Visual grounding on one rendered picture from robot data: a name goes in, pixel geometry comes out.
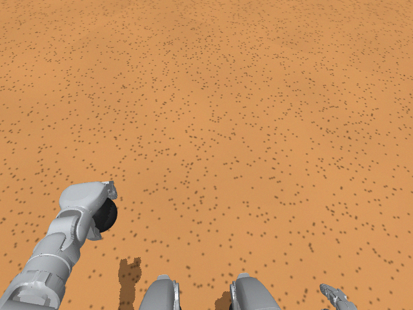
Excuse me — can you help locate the left robot hand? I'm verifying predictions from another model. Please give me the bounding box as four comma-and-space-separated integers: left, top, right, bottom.
59, 181, 117, 241

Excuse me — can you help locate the right robot hand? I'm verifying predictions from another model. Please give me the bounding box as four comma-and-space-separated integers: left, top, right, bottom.
320, 284, 358, 310

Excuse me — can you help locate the ball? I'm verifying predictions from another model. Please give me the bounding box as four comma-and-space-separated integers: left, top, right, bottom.
92, 198, 117, 233

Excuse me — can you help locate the left robot arm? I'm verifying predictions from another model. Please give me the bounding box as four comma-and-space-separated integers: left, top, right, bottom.
0, 206, 92, 310

